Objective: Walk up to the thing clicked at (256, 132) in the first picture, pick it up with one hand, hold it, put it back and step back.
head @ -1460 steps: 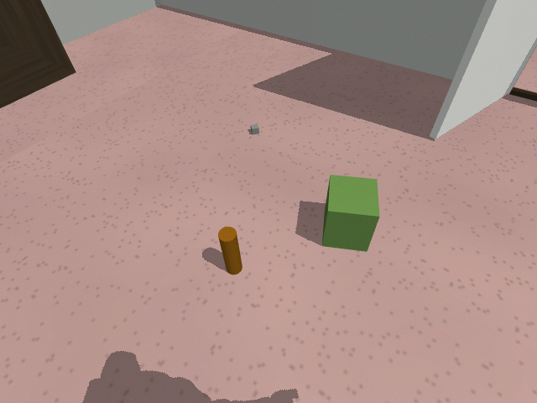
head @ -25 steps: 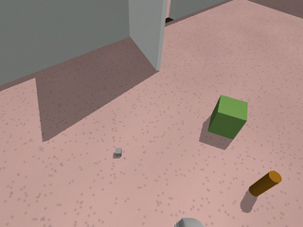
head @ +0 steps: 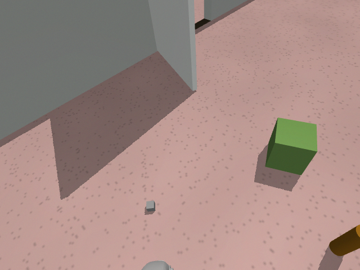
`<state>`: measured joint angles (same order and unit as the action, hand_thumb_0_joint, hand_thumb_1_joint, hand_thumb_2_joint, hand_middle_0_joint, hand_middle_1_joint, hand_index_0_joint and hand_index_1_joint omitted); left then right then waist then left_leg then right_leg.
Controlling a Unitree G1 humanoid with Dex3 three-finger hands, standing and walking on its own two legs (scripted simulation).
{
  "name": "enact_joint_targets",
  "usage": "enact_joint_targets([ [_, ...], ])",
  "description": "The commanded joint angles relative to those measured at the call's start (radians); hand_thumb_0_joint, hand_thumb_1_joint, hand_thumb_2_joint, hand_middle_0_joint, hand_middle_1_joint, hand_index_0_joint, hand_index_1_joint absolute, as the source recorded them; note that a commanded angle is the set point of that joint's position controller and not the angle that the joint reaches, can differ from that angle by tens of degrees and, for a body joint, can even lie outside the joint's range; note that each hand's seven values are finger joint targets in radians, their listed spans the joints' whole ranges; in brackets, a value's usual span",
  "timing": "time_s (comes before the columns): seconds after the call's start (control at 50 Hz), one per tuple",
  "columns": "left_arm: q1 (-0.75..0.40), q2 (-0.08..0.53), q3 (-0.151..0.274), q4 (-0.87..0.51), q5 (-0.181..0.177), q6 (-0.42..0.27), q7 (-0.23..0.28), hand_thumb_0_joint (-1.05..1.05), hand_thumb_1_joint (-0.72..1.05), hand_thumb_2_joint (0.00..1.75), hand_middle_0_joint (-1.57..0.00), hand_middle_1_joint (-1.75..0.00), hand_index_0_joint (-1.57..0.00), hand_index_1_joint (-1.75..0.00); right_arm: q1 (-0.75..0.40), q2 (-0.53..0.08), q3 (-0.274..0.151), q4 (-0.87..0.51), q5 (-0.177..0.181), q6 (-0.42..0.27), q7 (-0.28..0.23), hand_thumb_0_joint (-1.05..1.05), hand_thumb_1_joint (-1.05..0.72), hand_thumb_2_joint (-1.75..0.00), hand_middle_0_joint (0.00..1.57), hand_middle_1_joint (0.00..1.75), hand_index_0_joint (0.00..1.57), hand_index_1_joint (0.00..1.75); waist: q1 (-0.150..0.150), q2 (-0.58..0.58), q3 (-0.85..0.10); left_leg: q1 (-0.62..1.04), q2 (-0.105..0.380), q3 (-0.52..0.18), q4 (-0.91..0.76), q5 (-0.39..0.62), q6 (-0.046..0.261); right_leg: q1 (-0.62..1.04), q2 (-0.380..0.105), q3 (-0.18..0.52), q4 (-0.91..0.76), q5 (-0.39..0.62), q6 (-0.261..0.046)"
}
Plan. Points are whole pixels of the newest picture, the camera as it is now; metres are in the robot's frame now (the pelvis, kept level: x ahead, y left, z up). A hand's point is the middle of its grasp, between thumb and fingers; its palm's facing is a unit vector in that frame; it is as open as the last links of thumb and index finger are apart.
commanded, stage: walk up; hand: left
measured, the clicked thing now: (150, 206) +0.56 +0.27 -0.75
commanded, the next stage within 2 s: stand in 1.96 s
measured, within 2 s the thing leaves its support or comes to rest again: neither
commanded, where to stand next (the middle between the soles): +0.19 +0.02 m, yaw +2 degrees
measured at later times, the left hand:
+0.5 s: hand out of the picture +0.12 +0.31 -0.17, palm faces -0.06 -0.94 -0.33, open 7.4 cm
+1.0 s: hand (101, 240) +0.23 +0.26 -0.15, palm faces -0.02 -0.95 -0.32, open 7.4 cm
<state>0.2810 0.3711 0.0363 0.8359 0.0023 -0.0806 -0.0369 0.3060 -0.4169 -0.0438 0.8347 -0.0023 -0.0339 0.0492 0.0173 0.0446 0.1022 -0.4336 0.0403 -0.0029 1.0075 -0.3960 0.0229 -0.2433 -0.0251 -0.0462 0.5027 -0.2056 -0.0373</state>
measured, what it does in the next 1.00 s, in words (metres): walks ahead: left foot, then right foot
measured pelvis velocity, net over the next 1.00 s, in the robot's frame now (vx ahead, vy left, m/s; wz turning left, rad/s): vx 0.11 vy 0.02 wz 0.00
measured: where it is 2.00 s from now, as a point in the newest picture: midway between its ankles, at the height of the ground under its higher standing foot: outside the picture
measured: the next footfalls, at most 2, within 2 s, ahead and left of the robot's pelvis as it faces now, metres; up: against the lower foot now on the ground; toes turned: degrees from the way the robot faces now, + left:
left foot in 0.20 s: +0.18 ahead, +0.15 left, +0.00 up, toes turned +1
right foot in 0.58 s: +0.17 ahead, -0.11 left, +0.00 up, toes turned -2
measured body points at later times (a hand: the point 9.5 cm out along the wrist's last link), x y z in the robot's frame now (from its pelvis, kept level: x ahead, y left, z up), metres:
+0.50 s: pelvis +0.09 +0.04 -0.01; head +0.11 +0.06 +0.44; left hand +0.13 +0.35 -0.14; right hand +0.15 -0.28 -0.10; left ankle +0.14 +0.15 -0.74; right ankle +0.13 -0.12 -0.71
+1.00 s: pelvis +0.11 +0.02 +0.00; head +0.12 +0.02 +0.45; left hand +0.23 +0.31 -0.13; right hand +0.18 -0.28 -0.13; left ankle +0.14 +0.15 -0.74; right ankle +0.14 -0.11 -0.74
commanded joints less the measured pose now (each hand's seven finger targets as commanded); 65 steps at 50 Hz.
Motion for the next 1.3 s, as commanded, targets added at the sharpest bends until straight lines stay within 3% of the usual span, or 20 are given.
enact_joint_targets([
  [0.0,0.031,0.285,0.087,-0.073,0.01,-0.018,0.014,0.0,0.9,0.9,-0.2,-0.3,-0.2,-0.3,0.05,-0.167,-0.064,-0.049,-0.009,-0.016,0.004,0.0,-0.9,-0.9,0.2,0.3,0.2,0.3,0.003,-0.214,-0.03,-0.044,0.04,0.016,-0.17,0.085,-0.026,0.001,-0.197,0.174,-0.256,-0.06,-0.194],
  [0.04,0.0,0.295,0.092,-0.092,0.017,-0.013,0.006,0.0,0.9,0.9,-0.2,-0.3,-0.2,-0.3,0.043,-0.168,-0.068,-0.042,-0.014,-0.025,0.009,0.0,-0.9,-0.9,0.2,0.3,0.2,0.3,0.001,-0.233,-0.023,0.015,0.049,0.033,-0.266,0.139,-0.032,-0.055,-0.201,0.164,-0.261,-0.198,-0.188],
  [0.12,-0.014,0.281,0.071,-0.078,0.006,0.01,0.01,0.0,0.9,0.9,-0.2,-0.3,-0.2,-0.3,0.046,-0.141,-0.068,-0.007,-0.017,-0.045,-0.017,0.0,-0.9,-0.9,0.2,0.3,0.2,0.3,-0.019,-0.171,-0.061,0.219,0.005,0.062,-0.424,0.295,-0.027,-0.138,-0.199,0.121,-0.087,-0.014,-0.157],
  [0.16,-0.018,0.223,0.047,-0.08,0.001,0.025,0.014,0.0,0.9,0.9,-0.2,-0.3,-0.2,-0.3,0.092,-0.155,-0.07,0.016,-0.02,-0.056,-0.036,0.0,-0.9,-0.9,0.2,0.3,0.2,0.3,-0.053,-0.081,-0.101,0.338,-0.023,0.059,-0.501,0.276,-0.006,-0.169,-0.144,0.078,0.07,0.032,-0.103],
  [0.18,0.017,0.175,0.03,-0.078,0.0,0.031,0.017,0.0,0.9,0.9,-0.2,-0.3,-0.2,-0.3,0.129,-0.204,-0.079,0.021,-0.029,-0.06,-0.046,0.0,-0.9,-0.9,0.2,0.3,0.2,0.3,-0.061,0.067,-0.122,0.367,0.091,-0.082,-0.595,0.213,0.021,-0.198,-0.095,0.044,0.206,-0.045,-0.062],
  [0.2,0.063,0.136,0.021,-0.081,-0.009,0.035,0.015,0.0,0.9,0.9,-0.2,-0.3,-0.2,-0.3,0.12,-0.291,-0.096,-0.003,-0.034,-0.067,-0.046,0.0,-0.9,-0.9,0.2,0.3,0.2,0.3,-0.043,0.24,-0.118,0.39,0.291,-0.424,-0.711,0.1,0.099,-0.32,0.043,-0.013,0.41,-0.294,-0.007],
  [0.22,0.118,0.216,0.043,-0.039,-0.002,0.052,0.028,0.0,0.9,0.9,-0.2,-0.3,-0.2,-0.3,0.081,-0.328,-0.101,-0.025,-0.016,-0.063,-0.044,0.0,-0.9,-0.9,0.2,0.3,0.2,0.3,-0.027,0.141,-0.087,0.323,0.373,-0.527,-0.751,-0.023,0.192,-0.322,0.023,0.071,0.503,-0.357,-0.007],
  [0.24,0.098,0.259,0.054,-0.02,0.005,0.056,0.034,0.0,0.9,0.9,-0.2,-0.3,-0.2,-0.3,0.061,-0.326,-0.109,-0.019,-0.009,-0.057,-0.044,0.0,-0.9,-0.9,0.2,0.3,0.2,0.3,-0.034,0.137,-0.051,0.288,0.386,-0.557,-0.758,-0.09,0.235,-0.33,-0.012,0.082,0.565,-0.358,-0.013],
  [0.32,0.096,0.249,0.059,0.018,0.004,0.062,0.023,0.0,0.9,0.9,-0.2,-0.3,-0.2,-0.3,0.001,-0.256,-0.081,-0.034,-0.009,-0.062,-0.053,0.0,-0.9,-0.9,0.2,0.3,0.2,0.3,-0.015,0.132,-0.039,0.215,0.232,-0.241,-0.737,0.101,0.147,-0.261,-0.04,0.124,0.493,-0.217,-0.004],
  [0.48,0.042,0.196,0.05,0.068,0.011,0.056,0.027,0.0,0.9,0.9,-0.2,-0.3,-0.2,-0.3,-0.075,-0.236,-0.06,-0.04,-0.016,-0.025,-0.051,0.0,-0.9,-0.9,0.2,0.3,0.2,0.3,-0.024,0.14,-0.094,0.113,0.203,-0.118,-0.629,0.161,0.167,-0.057,-0.007,0.015,0.187,-0.158,0.035],
  [0.52,0.086,0.186,0.051,0.105,0.014,0.05,0.036,0.0,0.9,0.9,-0.2,-0.3,-0.2,-0.3,-0.126,-0.224,-0.049,-0.043,-0.008,-0.008,-0.048,0.0,-0.9,-0.9,0.2,0.3,0.2,0.3,0.013,0.109,-0.107,0.036,0.191,-0.094,-0.551,0.116,0.147,0.07,0.007,-0.006,0.064,-0.053,0.024],
  [0.56,0.071,0.216,0.057,0.111,0.023,0.036,0.045,0.0,0.9,0.9,-0.2,-0.3,-0.2,-0.3,-0.109,-0.141,-0.016,-0.033,0.006,0.004,-0.047,0.0,-0.9,-0.9,0.2,0.3,0.2,0.3,0.021,-0.035,-0.109,-0.009,0.128,-0.045,-0.424,0.08,0.067,0.12,-0.05,0.112,-0.072,-0.046,-0.007],
  [0.58,0.016,0.272,0.062,0.092,0.033,0.025,0.049,0.0,0.9,0.9,-0.2,-0.3,-0.2,-0.3,-0.093,-0.102,-0.005,-0.029,0.012,0.006,-0.046,0.0,-0.9,-0.9,0.2,0.3,0.2,0.3,-0.012,-0.2,-0.091,-0.016,0.038,0.011,-0.304,0.025,0.016,0.04,-0.21,0.368,-0.184,-0.082,-0.061],
  [0.6,-0.066,0.323,0.063,0.076,0.024,0.026,0.047,0.0,0.9,0.9,-0.2,-0.3,-0.2,-0.3,-0.101,-0.127,-0.013,-0.006,0.012,0.015,-0.052,0.0,-0.9,-0.9,0.2,0.3,0.2,0.3,-0.014,-0.231,-0.051,0.028,-0.019,0.014,-0.245,-0.11,-0.001,-0.095,-0.307,0.477,-0.241,-0.207,-0.15],
  [0.62,-0.131,0.321,0.058,0.066,0.022,0.031,0.043,0.0,0.9,0.9,-0.2,-0.3,-0.2,-0.3,-0.077,-0.166,-0.027,0.034,0.008,0.014,-0.055,0.0,-0.9,-0.9,0.2,0.3,0.2,0.3,-0.033,-0.224,-0.032,0.137,0.005,-0.006,-0.244,-0.103,-0.002,-0.187,-0.306,0.449,-0.203,-0.188,-0.176],
  [0.66,-0.172,0.25,0.038,0.066,0.01,0.038,0.04,0.0,0.9,0.9,-0.2,-0.3,-0.2,-0.3,-0.053,-0.165,-0.021,0.08,0.015,0.0,-0.05,0.0,-0.9,-0.9,0.2,0.3,0.2,0.3,-0.061,-0.187,-0.043,0.211,0.013,0.002,-0.44,0.053,0.005,-0.169,-0.187,0.243,-0.134,-0.109,-0.084],
  [0.7,-0.164,0.217,0.025,0.082,0.005,0.035,0.04,0.0,0.9,0.9,-0.2,-0.3,-0.2,-0.3,-0.086,-0.172,-0.021,0.1,0.017,-0.01,-0.051,0.0,-0.9,-0.9,0.2,0.3,0.2,0.3,-0.043,-0.181,-0.121,0.261,0.052,-0.046,-0.497,0.257,0.019,-0.086,-0.13,0.169,-0.062,0.058,-0.03],
  [0.8,-0.185,0.222,0.023,0.129,0.001,0.042,0.038,0.0,0.9,0.9,-0.2,-0.3,-0.2,-0.3,-0.154,-0.166,-0.001,0.143,0.005,-0.007,-0.045,0.0,-0.9,-0.9,0.2,0.3,0.2,0.3,-0.016,-0.149,-0.096,0.221,0.049,-0.052,-0.55,0.159,0.011,-0.042,-0.132,0.192,-0.154,-0.143,-0.018],
  [1.0,-0.241,0.194,0.011,0.198,-0.008,0.049,0.035,0.0,0.9,0.9,-0.2,-0.3,-0.2,-0.3,-0.214,-0.17,0.012,0.224,-0.001,-0.023,-0.052,0.0,-0.9,-0.9,0.2,0.3,0.2,0.3,-0.004,-0.003,-0.159,0.235,0.095,-0.08,-0.667,0.339,0.007,0.127,-0.101,0.104,-0.13,0.112,0.004],
  [1.28,-0.281,0.187,0.005,0.259,0.002,0.053,0.031,0.0,0.9,0.9,-0.2,-0.3,-0.2,-0.3,-0.257,-0.163,0.009,0.26,-0.001,-0.011,-0.053,0.0,-0.9,-0.9,0.2,0.3,0.2,0.3,-0.023,-0.037,-0.138,0.275,0.092,-0.075,-0.716,0.272,-0.001,0.121,-0.104,0.098,-0.213,0.062,0.018],
])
